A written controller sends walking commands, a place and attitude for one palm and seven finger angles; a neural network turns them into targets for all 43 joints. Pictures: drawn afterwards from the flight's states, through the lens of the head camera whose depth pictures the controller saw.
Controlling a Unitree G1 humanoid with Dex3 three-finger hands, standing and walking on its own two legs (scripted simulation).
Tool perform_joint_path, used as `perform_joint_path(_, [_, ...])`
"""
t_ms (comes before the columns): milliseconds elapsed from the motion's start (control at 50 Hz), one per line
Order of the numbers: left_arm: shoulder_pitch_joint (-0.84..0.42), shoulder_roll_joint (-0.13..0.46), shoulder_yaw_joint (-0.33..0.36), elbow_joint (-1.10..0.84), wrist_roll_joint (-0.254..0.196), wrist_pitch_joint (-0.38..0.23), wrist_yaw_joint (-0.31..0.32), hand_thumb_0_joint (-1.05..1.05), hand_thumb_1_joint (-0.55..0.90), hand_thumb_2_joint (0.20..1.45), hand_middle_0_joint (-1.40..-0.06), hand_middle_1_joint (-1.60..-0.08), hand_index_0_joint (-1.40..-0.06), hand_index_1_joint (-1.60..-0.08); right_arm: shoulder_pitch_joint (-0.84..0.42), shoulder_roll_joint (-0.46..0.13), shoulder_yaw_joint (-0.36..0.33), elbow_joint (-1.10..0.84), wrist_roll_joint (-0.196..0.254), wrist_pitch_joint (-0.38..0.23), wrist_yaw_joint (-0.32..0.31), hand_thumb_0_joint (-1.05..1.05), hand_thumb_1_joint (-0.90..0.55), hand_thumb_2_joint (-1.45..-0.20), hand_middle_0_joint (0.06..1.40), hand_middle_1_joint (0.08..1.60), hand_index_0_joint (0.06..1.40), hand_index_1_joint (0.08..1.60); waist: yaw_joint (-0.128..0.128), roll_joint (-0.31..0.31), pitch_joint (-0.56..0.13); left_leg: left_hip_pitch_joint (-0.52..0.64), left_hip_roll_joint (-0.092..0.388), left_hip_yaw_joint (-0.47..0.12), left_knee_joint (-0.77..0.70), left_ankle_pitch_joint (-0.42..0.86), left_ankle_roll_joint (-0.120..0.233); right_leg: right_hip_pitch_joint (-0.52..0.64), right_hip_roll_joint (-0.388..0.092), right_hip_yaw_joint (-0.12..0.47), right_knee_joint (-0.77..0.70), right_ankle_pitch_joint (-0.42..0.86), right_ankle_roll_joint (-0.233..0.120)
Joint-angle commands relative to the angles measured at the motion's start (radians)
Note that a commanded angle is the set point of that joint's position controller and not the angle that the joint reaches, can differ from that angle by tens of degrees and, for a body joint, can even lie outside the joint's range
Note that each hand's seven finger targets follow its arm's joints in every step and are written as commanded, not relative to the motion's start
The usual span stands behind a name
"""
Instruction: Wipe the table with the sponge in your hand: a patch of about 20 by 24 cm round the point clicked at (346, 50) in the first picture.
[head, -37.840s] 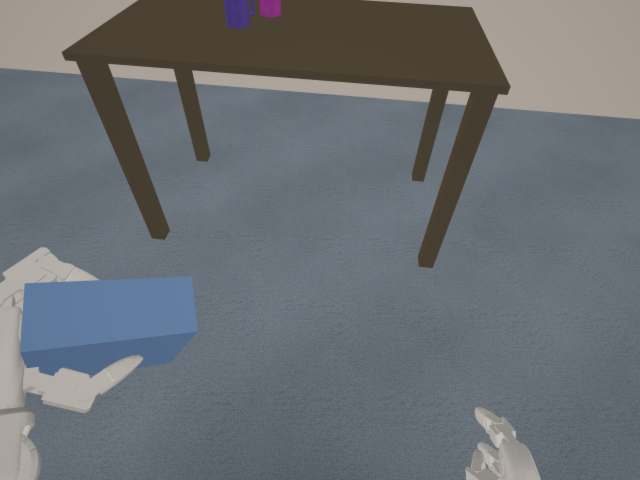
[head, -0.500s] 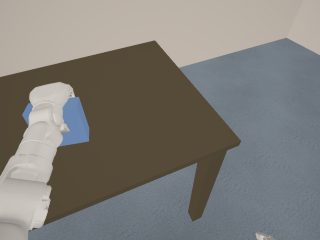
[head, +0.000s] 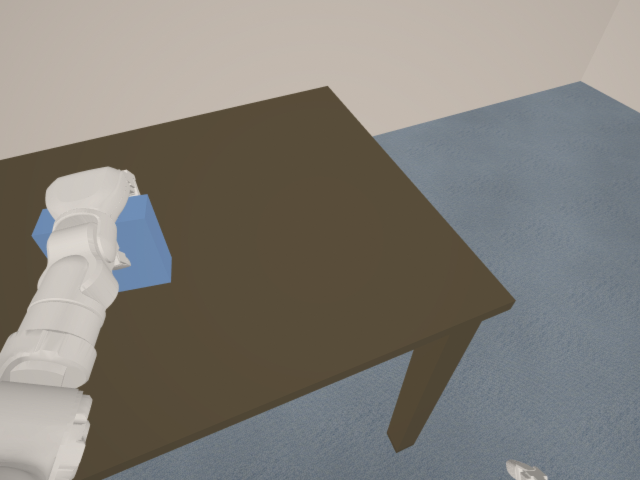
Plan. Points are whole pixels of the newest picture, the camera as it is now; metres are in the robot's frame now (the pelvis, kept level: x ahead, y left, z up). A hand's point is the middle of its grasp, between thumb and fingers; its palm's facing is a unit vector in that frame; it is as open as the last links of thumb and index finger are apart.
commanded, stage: slide back across to the first lane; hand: left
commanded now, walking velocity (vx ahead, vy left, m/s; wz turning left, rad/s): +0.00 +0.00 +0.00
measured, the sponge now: (116, 258) +0.39 +0.31 +0.06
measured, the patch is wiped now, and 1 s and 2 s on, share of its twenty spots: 1.00 1.00 1.00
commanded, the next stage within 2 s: wipe back along the first lane in 0.26 s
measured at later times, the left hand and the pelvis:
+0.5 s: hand (73, 246) +0.37 +0.33 +0.11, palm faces -0.06 -0.03 -1.00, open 9.6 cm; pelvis +0.01 +0.01 +0.00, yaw +2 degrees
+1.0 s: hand (73, 278) +0.32 +0.31 +0.11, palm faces -0.02 -0.05 -1.00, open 9.6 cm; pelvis +0.00 -0.01 +0.00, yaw +1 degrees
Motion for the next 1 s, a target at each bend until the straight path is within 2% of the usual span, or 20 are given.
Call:
perform_joint_path(0, [-0.329, 0.298, 0.066, -0.213, 0.027, 0.039, 0.004, 0.000, 0.100, 1.300, -1.200, -1.600, -1.200, -1.600, -0.111, -0.139, -0.039, -0.139, 0.002, -0.038, 0.000, 0.000, -0.900, -0.900, 0.200, 0.300, 0.200, 0.300, 0.035, -0.014, -0.263, 0.152, 0.013, -0.050, -0.028, 0.380, 0.011, 0.117, 0.004, -0.014, -0.024, 0.280, -0.056])
perform_joint_path(80, [-0.351, 0.273, 0.040, -0.247, 0.021, 0.034, -0.022, 0.000, 0.100, 1.300, -1.200, -1.600, -1.200, -1.600, -0.113, -0.136, -0.035, -0.139, -0.001, -0.041, -0.004, 0.000, -0.900, -0.900, 0.200, 0.300, 0.200, 0.300, 0.021, -0.014, -0.262, 0.192, 0.017, -0.062, -0.023, 0.431, 0.003, 0.102, 0.005, -0.022, -0.025, 0.294, -0.059])
perform_joint_path(140, [-0.323, 0.324, 0.094, -0.294, 0.022, 0.026, -0.033, 0.000, 0.100, 1.300, -1.200, -1.600, -1.200, -1.600, -0.129, -0.136, -0.030, -0.150, -0.006, -0.040, -0.002, 0.000, -0.900, -0.900, 0.200, 0.300, 0.200, 0.300, 0.043, 0.001, -0.287, 0.200, 0.017, -0.066, -0.021, 0.498, -0.003, 0.132, 0.002, -0.018, -0.023, 0.337, -0.067])
perform_joint_path(200, [-0.317, 0.287, 0.061, -0.309, 0.030, 0.022, -0.041, 0.000, 0.100, 1.300, -1.200, -1.600, -1.200, -1.600, -0.124, -0.132, -0.031, -0.147, -0.010, -0.035, 0.001, 0.000, -0.900, -0.900, 0.200, 0.300, 0.200, 0.300, 0.032, 0.006, -0.277, 0.220, 0.022, -0.068, -0.010, 0.545, -0.013, 0.120, 0.002, -0.022, -0.021, 0.357, -0.063])
perform_joint_path(240, [-0.292, 0.339, 0.112, -0.323, 0.029, 0.015, -0.044, 0.000, 0.100, 1.300, -1.200, -1.600, -1.200, -1.600, -0.136, -0.135, -0.026, -0.154, -0.012, -0.034, 0.002, 0.000, -0.900, -0.900, 0.200, 0.300, 0.200, 0.300, 0.049, 0.019, -0.283, 0.210, 0.021, -0.072, -0.015, 0.565, -0.016, 0.137, 0.002, -0.019, -0.022, 0.359, -0.069])
perform_joint_path(280, [-0.271, 0.304, 0.084, -0.326, 0.029, 0.012, -0.048, 0.000, 0.100, 1.300, -1.200, -1.600, -1.200, -1.600, -0.130, -0.130, -0.027, -0.153, -0.013, -0.032, 0.004, 0.000, -0.900, -0.900, 0.200, 0.300, 0.200, 0.300, 0.043, 0.003, -0.281, 0.219, 0.023, -0.074, -0.012, 0.577, -0.020, 0.133, 0.002, -0.026, -0.021, 0.359, -0.065])
perform_joint_path(340, [-0.283, 0.357, 0.128, -0.349, 0.026, 0.005, -0.054, 0.000, 0.100, 1.300, -1.200, -1.600, -1.200, -1.600, -0.139, -0.138, -0.023, -0.158, -0.016, -0.033, 0.003, 0.000, -0.900, -0.900, 0.200, 0.300, 0.200, 0.300, 0.050, 0.015, -0.295, 0.217, 0.020, -0.073, -0.012, 0.594, -0.017, 0.154, -0.001, -0.016, -0.024, 0.388, -0.070])
perform_joint_path(360, [-0.225, 0.303, 0.095, -0.338, 0.017, 0.007, -0.058, 0.000, 0.100, 1.300, -1.200, -1.600, -1.200, -1.600, -0.131, -0.130, -0.026, -0.162, -0.017, -0.035, 0.005, 0.000, -0.900, -0.900, 0.200, 0.300, 0.200, 0.300, 0.049, 0.003, -0.286, 0.223, 0.020, -0.072, -0.005, 0.608, -0.014, 0.152, -0.001, -0.024, -0.022, 0.391, -0.065])
perform_joint_path(420, [-0.149, 0.257, 0.073, -0.373, 0.000, -0.002, -0.070, 0.000, 0.100, 1.300, -1.200, -1.600, -1.200, -1.600, -0.135, -0.131, -0.032, -0.168, -0.016, -0.033, 0.012, 0.000, -0.900, -0.900, 0.200, 0.300, 0.200, 0.300, 0.047, -0.004, -0.287, 0.234, 0.023, -0.070, 0.000, 0.597, -0.014, 0.145, -0.003, -0.023, -0.026, 0.389, -0.059])
perform_joint_path(480, [-0.088, 0.252, 0.084, -0.420, -0.013, -0.010, -0.074, 0.000, 0.100, 1.300, -1.200, -1.600, -1.200, -1.600, -0.139, -0.133, -0.033, -0.175, -0.017, -0.035, 0.017, 0.000, -0.900, -0.900, 0.200, 0.300, 0.200, 0.300, 0.051, -0.021, -0.292, 0.234, 0.023, -0.071, 0.006, 0.604, -0.009, 0.155, -0.003, -0.023, -0.019, 0.406, -0.057])
perform_joint_path(540, [-0.018, 0.281, 0.128, -0.459, -0.029, -0.010, -0.071, 0.000, 0.100, 1.300, -1.200, -1.600, -1.200, -1.600, -0.163, -0.136, -0.030, -0.186, -0.017, -0.034, 0.019, 0.000, -0.900, -0.900, 0.200, 0.300, 0.200, 0.300, 0.066, -0.032, -0.273, 0.204, 0.019, -0.068, -0.004, 0.552, -0.002, 0.172, -0.004, -0.013, -0.020, 0.402, -0.059])
perform_joint_path(600, [-0.007, 0.243, 0.093, -0.446, -0.030, 0.004, -0.066, 0.000, 0.100, 1.300, -1.200, -1.600, -1.200, -1.600, -0.165, -0.136, -0.029, -0.177, -0.014, -0.030, 0.019, 0.000, -0.900, -0.900, 0.200, 0.300, 0.200, 0.300, 0.055, -0.046, -0.204, 0.165, 0.015, -0.060, -0.019, 0.448, 0.002, 0.147, -0.004, -0.022, -0.028, 0.345, -0.057])
perform_joint_path(640, [-0.008, 0.277, 0.119, -0.475, -0.026, 0.011, -0.063, 0.000, 0.100, 1.300, -1.200, -1.600, -1.200, -1.600, -0.186, -0.137, -0.024, -0.184, -0.011, -0.030, 0.018, 0.000, -0.900, -0.900, 0.200, 0.300, 0.200, 0.300, 0.064, -0.025, -0.196, 0.158, 0.013, -0.066, -0.030, 0.418, 0.006, 0.148, -0.001, -0.014, -0.031, 0.310, -0.063])
perform_joint_path(660, [-0.015, 0.242, 0.081, -0.473, -0.021, 0.016, -0.062, 0.000, 0.100, 1.300, -1.200, -1.600, -1.200, -1.600, -0.179, -0.133, -0.026, -0.181, -0.011, -0.032, 0.016, 0.000, -0.900, -0.900, 0.200, 0.300, 0.200, 0.300, 0.056, -0.016, -0.197, 0.162, 0.011, -0.063, -0.026, 0.398, 0.008, 0.139, -0.001, -0.020, -0.031, 0.289, -0.062])
perform_joint_path(760, [-0.001, 0.235, 0.067, -0.413, -0.014, 0.032, -0.064, 0.000, 0.100, 1.300, -1.200, -1.600, -1.200, -1.600, -0.183, -0.135, -0.020, -0.174, -0.007, -0.030, 0.010, 0.000, -0.900, -0.900, 0.200, 0.300, 0.200, 0.300, 0.049, -0.034, -0.142, 0.120, 0.008, -0.059, -0.042, 0.279, 0.013, 0.116, 0.000, -0.017, -0.044, 0.195, -0.061])
perform_joint_path(800, [0.020, 0.214, 0.054, -0.441, -0.019, 0.027, -0.065, 0.000, 0.100, 1.300, -1.200, -1.600, -1.200, -1.600, -0.188, -0.132, -0.024, -0.182, -0.008, -0.033, 0.012, 0.000, -0.900, -0.900, 0.200, 0.300, 0.200, 0.300, 0.054, -0.024, -0.170, 0.135, 0.006, -0.060, -0.034, 0.281, 0.014, 0.124, -0.002, -0.011, -0.043, 0.198, -0.061])
perform_joint_path(840, [0.073, 0.252, 0.101, -0.450, -0.025, 0.020, -0.066, 0.000, 0.100, 1.300, -1.200, -1.600, -1.200, -1.600, -0.201, -0.132, -0.020, -0.191, -0.007, -0.034, 0.013, 0.000, -0.900, -0.900, 0.200, 0.300, 0.200, 0.300, 0.068, -0.024, -0.184, 0.123, 0.005, -0.062, -0.034, 0.283, 0.015, 0.149, -0.003, 0.002, -0.036, 0.215, -0.065])
perform_joint_path(900, [0.115, 0.184, 0.049, -0.441, -0.036, 0.021, -0.068, 0.000, 0.100, 1.300, -1.200, -1.600, -1.200, -1.600, -0.199, -0.127, -0.020, -0.193, -0.006, -0.033, 0.015, 0.000, -0.900, -0.900, 0.200, 0.300, 0.200, 0.300, 0.057, -0.050, -0.136, 0.108, 0.005, -0.055, -0.030, 0.256, 0.015, 0.123, -0.002, -0.008, -0.038, 0.205, -0.057])
perform_joint_path(940, [0.149, 0.213, 0.090, -0.453, -0.046, 0.022, -0.068, 0.000, 0.100, 1.300, -1.200, -1.600, -1.200, -1.600, -0.215, -0.129, -0.019, -0.202, -0.006, -0.034, 0.016, 0.000, -0.900, -0.900, 0.200, 0.300, 0.200, 0.300, 0.070, -0.065, -0.137, 0.098, 0.006, -0.058, -0.031, 0.255, 0.017, 0.132, -0.002, 0.003, -0.035, 0.210, -0.060])
perform_joint_path(980, [0.188, 0.185, 0.067, -0.469, -0.050, 0.025, -0.065, 0.000, 0.100, 1.300, -1.200, -1.600, -1.200, -1.600, -0.210, -0.126, -0.019, -0.203, -0.007, -0.035, 0.018, 0.000, -0.900, -0.900, 0.200, 0.300, 0.200, 0.300, 0.068, -0.067, -0.132, 0.096, 0.002, -0.050, -0.021, 0.260, 0.018, 0.141, -0.005, -0.002, -0.028, 0.233, -0.054])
